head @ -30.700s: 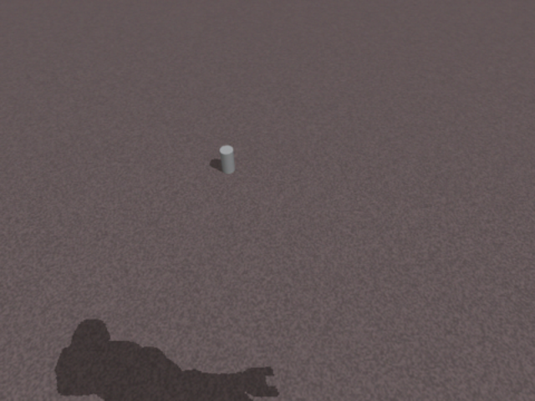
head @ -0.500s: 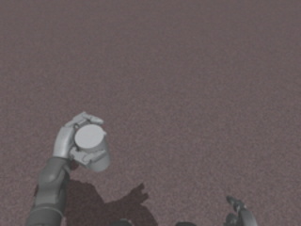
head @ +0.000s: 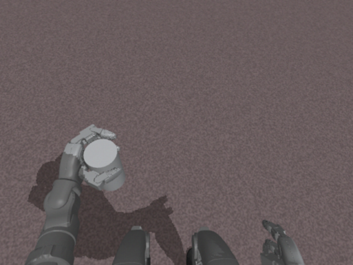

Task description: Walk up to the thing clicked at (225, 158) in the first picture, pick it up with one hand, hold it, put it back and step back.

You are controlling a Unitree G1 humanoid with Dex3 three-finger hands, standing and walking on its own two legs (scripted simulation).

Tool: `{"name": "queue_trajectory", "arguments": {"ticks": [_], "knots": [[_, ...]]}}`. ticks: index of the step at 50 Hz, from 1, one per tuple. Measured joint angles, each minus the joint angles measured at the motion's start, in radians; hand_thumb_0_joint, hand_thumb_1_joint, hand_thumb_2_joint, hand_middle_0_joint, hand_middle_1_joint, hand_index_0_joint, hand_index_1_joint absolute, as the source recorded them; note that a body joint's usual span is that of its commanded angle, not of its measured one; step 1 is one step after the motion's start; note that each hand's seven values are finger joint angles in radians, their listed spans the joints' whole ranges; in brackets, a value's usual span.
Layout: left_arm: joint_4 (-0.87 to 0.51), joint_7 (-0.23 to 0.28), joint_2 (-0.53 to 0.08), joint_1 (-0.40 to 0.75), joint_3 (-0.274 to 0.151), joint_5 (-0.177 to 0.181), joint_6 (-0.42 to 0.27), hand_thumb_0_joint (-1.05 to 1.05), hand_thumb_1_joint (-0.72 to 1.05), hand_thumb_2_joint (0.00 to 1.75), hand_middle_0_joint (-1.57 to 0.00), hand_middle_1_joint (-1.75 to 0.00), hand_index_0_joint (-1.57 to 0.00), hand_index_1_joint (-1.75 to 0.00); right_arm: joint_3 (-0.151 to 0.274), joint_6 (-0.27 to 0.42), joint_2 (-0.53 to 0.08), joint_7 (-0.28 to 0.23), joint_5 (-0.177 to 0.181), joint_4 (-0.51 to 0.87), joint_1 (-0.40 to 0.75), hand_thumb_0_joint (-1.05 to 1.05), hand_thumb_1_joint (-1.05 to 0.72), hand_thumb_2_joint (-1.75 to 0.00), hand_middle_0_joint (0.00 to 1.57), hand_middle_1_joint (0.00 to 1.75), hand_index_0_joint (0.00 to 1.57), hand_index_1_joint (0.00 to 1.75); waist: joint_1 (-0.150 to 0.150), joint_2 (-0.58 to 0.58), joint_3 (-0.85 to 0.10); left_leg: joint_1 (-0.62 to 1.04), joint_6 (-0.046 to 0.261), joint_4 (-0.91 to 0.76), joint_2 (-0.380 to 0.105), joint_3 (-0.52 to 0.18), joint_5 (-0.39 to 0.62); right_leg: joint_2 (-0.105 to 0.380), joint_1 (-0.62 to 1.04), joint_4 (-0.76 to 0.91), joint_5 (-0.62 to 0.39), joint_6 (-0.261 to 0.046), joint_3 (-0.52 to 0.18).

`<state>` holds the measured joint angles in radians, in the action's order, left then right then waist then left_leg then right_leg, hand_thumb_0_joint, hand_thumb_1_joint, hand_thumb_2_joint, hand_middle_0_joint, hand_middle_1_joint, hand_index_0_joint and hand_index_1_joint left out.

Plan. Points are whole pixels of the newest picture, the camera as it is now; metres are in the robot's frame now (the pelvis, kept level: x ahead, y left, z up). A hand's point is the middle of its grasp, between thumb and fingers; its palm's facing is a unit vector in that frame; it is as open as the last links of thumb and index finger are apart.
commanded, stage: crouch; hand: left
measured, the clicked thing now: (107, 166) +0.34 +0.16 -0.05
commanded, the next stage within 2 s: lower in 1.36 s
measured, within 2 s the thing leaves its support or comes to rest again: neither
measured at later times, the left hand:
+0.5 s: hand (121, 179) +0.37 +0.16 -0.26, palm faces -0.11 -0.99 -0.03, open 9.9 cm
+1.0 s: hand (129, 182) +0.40 +0.16 -0.41, palm faces -0.07 -1.00 -0.01, open 9.9 cm
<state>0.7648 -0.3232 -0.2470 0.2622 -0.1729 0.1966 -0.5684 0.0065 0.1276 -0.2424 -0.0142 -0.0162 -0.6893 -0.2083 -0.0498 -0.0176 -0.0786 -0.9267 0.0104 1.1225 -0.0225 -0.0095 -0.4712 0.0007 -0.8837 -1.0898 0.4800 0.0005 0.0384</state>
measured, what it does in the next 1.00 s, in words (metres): lowers itself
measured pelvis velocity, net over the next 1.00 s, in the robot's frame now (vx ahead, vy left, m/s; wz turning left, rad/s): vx -0.07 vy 0.00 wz -0.10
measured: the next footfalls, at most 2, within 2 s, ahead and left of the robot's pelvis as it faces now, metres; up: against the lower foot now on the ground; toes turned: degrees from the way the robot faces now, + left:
none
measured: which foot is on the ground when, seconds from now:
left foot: down 0.00-1.00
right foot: down 0.00-1.00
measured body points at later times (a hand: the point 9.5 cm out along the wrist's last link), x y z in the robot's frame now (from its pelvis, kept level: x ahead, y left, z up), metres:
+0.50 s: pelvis -0.04 +0.00 -0.22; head +0.15 +0.02 +0.19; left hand +0.37 +0.22 -0.26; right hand +0.09 -0.26 -0.34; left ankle +0.04 +0.11 -0.65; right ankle +0.03 -0.12 -0.65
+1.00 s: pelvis -0.07 +0.00 -0.35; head +0.15 +0.04 +0.05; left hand +0.40 +0.21 -0.40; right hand +0.00 -0.28 -0.46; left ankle +0.04 +0.11 -0.66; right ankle +0.02 -0.12 -0.66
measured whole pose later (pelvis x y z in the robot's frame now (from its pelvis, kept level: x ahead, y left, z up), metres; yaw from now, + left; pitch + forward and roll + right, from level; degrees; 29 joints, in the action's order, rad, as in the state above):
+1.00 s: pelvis -0.07 +0.00 -0.35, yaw -6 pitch +30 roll -6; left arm 1.17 -0.26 -0.45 0.70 -0.39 0.10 -0.77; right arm -0.10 0.06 -0.28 0.09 -0.13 -0.74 -0.11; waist -0.18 -0.03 -0.05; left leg -2.23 0.01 2.37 -0.04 -0.10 -0.66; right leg -0.01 -2.16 -2.31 0.67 -0.02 0.11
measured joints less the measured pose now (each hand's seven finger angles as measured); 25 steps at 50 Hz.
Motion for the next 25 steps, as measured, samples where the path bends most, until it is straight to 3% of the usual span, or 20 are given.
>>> {"name": "queue_trajectory", "arguments": {"ticks": [9,19,25], "knots": [[0.092,-0.017,-0.026,0.080,-0.026,-0.010,-0.133,0.00,-0.35,1.08,-0.72,-1.01,-0.72,-1.02,-0.002,0.013,-0.027,0.030,-0.024,0.004,0.013,0.01,-0.89,-0.90,0.20,0.30,0.20,0.30,-0.030,0.013,-0.109,-0.453,-0.001,0.393,-0.003,-0.015,-0.130,0.002,-0.447,-0.394,0.137,0.000,0.009],[0.136,0.005,-0.048,0.177,-0.077,-0.023,-0.150,0.00,-0.35,1.09,-0.72,-1.01,-0.72,-1.02,-0.019,-0.012,-0.009,0.058,-0.042,-0.012,0.077,0.01,-0.90,-0.90,0.20,0.30,0.20,0.30,-0.021,0.027,-0.113,-0.788,0.000,0.688,-0.009,-0.022,-0.190,-0.002,-0.784,-0.693,0.199,-0.006,0.012],[0.246,0.007,-0.080,0.284,-0.097,-0.040,-0.180,0.00,-0.35,1.09,-0.72,-1.01,-0.72,-1.02,-0.027,-0.009,-0.003,0.081,-0.060,-0.026,0.099,0.00,-0.91,-0.90,0.20,0.30,0.20,0.30,-0.036,0.012,-0.111,-0.953,-0.001,0.827,-0.008,-0.029,-0.193,0.000,-0.946,-0.833,0.206,-0.010,0.018]]}}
